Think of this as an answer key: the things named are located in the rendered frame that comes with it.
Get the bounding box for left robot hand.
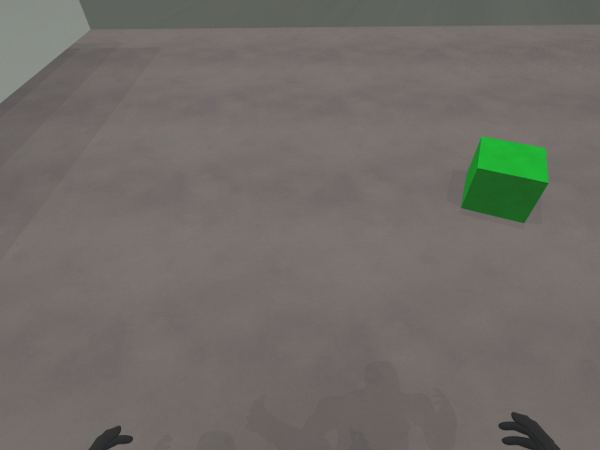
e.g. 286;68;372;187
89;426;133;450

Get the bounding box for right robot hand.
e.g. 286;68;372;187
499;412;561;450

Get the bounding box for carton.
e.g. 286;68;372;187
461;136;548;223

